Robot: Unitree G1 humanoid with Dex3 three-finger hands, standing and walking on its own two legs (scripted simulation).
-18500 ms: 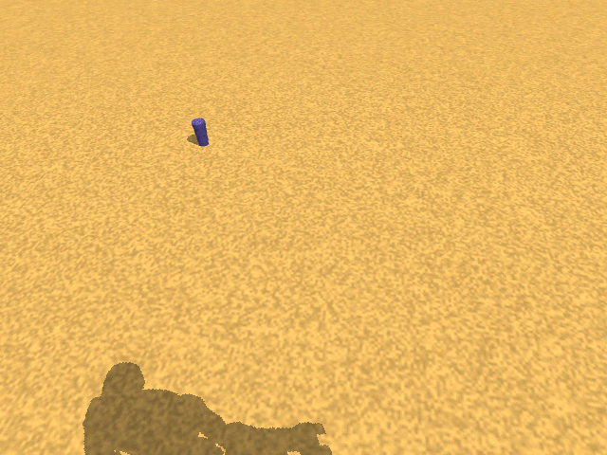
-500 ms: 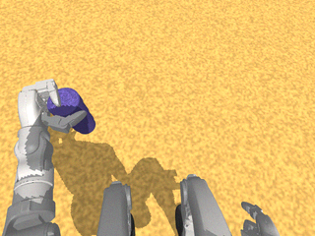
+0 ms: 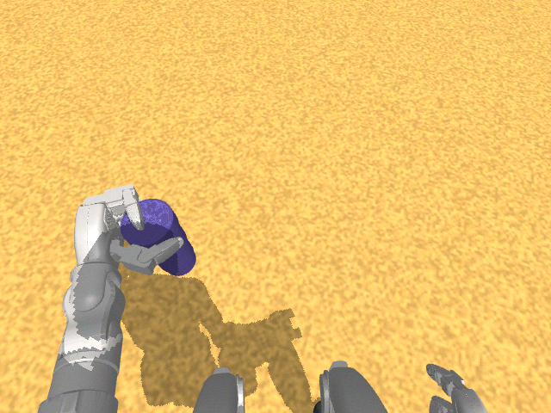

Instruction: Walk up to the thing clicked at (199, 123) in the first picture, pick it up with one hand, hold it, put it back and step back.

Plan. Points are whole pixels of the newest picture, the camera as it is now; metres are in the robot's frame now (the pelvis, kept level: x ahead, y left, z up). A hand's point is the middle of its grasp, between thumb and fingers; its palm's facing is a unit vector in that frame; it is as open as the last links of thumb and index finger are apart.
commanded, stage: lift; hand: left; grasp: from the side
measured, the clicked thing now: (165, 243) +0.39 +0.17 -0.02
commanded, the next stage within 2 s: hold in 0.66 s
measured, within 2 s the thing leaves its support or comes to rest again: neither
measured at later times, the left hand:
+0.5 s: hand (139, 200) +0.39 +0.18 +0.09, palm faces +0.12 -0.99 -0.02, open 6.5 cm
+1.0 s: hand (137, 196) +0.38 +0.17 +0.12, palm faces +0.13 -0.99 -0.01, open 6.4 cm
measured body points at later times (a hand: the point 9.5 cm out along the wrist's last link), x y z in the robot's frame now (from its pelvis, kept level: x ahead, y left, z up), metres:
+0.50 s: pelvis +0.03 +0.00 +0.05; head +0.10 +0.01 +0.49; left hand +0.38 +0.23 +0.10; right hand +0.15 -0.25 -0.06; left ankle +0.03 +0.12 -0.63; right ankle +0.04 -0.13 -0.63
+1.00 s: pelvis +0.03 -0.01 +0.07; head +0.09 +0.00 +0.51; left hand +0.37 +0.22 +0.12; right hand +0.16 -0.25 -0.04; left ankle +0.03 +0.12 -0.63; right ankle +0.04 -0.13 -0.63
